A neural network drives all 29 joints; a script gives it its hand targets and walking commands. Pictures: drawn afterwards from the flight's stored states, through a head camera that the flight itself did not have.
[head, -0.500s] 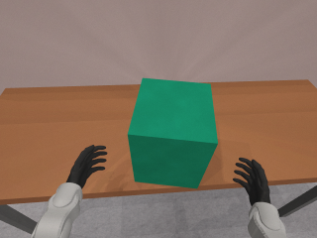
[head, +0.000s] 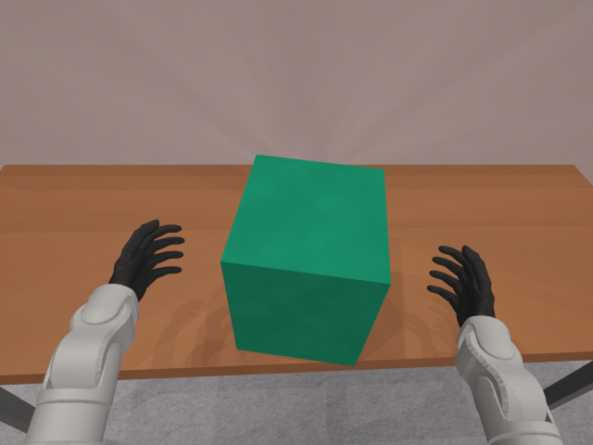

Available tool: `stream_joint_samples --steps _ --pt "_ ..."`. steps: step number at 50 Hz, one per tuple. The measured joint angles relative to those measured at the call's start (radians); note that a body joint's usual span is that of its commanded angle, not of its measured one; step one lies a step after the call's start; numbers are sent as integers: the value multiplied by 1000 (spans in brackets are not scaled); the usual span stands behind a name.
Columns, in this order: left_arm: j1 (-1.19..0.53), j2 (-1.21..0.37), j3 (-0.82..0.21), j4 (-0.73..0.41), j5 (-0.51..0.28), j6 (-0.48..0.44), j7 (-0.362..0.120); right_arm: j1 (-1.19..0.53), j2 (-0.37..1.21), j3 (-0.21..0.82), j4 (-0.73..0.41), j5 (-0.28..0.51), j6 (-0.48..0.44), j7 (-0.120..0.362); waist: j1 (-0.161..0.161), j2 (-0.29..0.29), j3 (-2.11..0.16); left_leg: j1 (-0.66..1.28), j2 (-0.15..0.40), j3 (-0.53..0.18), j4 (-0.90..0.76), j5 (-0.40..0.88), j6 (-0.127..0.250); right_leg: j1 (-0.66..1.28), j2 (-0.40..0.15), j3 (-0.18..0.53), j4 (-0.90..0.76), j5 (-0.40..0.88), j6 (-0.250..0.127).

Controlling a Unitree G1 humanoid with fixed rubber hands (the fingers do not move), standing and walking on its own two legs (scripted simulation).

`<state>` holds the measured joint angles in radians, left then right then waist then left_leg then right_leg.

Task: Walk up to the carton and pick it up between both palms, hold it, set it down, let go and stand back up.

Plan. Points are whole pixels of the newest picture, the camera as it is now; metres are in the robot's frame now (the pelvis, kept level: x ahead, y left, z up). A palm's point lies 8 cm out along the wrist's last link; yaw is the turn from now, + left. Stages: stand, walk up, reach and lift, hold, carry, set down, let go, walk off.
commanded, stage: reach and lift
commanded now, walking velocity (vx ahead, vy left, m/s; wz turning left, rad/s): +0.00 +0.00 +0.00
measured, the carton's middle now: (306, 263) +0.38 -0.01 +0.00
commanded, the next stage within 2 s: none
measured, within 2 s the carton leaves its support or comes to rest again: neither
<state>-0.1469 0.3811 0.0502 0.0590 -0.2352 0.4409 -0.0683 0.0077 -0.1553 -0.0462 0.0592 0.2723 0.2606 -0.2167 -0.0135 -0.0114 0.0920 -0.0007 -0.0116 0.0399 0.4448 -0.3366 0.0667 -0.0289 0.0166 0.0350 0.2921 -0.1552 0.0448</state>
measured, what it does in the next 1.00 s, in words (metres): stands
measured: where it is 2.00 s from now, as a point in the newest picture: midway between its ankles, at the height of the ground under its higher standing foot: outside the picture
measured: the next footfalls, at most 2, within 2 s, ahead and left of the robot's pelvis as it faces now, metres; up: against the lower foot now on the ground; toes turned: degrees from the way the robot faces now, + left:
none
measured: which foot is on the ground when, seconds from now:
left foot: down 0.00-1.00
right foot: down 0.00-1.00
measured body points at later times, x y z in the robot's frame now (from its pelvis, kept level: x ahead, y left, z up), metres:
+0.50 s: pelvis -0.03 -0.01 +0.00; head -0.01 +0.02 +0.45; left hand +0.38 +0.20 +0.12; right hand +0.31 -0.23 +0.12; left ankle -0.05 +0.06 -0.74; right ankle +0.01 -0.16 -0.74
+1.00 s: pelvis -0.02 -0.02 +0.00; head +0.01 +0.00 +0.45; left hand +0.43 +0.19 +0.16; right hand +0.37 -0.23 +0.14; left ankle -0.05 +0.06 -0.74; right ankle +0.01 -0.16 -0.74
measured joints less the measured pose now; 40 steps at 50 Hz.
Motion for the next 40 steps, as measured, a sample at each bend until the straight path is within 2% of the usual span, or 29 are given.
stream_joint_samples --steps 7,13,18,24,29,36,40 --pt "-42 -14 22 43 14 14 -33 -45 18 10 -44 5 30 -32 -33 11 -12 -66 -3 4 -10 23 -3 -77 -3 4 12 12 -2" --pt "-120 0 21 59 2 13 -40 -99 28 15 -55 5 48 -50 -31 17 -9 -101 1 9 1 32 -4 -111 1 9 17 26 -5" --pt "-239 32 19 137 -23 36 -30 -202 22 -1 -8 -5 90 -52 -42 0 -19 -131 -4 0 12 44 -5 -139 -5 -1 34 30 -7" --pt "-382 71 -12 290 -47 37 -21 -342 29 -49 83 -17 132 -48 -70 -23 -50 -176 -8 -7 26 53 -5 -181 -9 -9 50 35 -9" --pt "-463 70 -33 411 -45 24 -19 -426 42 -68 182 -22 132 -42 -89 -26 -70 -196 -6 -5 32 54 -6 -199 -8 -8 49 40 -9" --pt "-523 44 -35 458 -34 24 -11 -480 47 -64 259 -20 107 -42 -88 -7 -77 -212 1 -4 41 46 -8 -208 -1 -9 41 42 -10" --pt "-557 47 -25 459 -33 32 -8 -502 45 -66 263 -30 97 -48 -85 4 -72 -218 2 -8 36 48 -9 -212 -1 -14 36 42 -11"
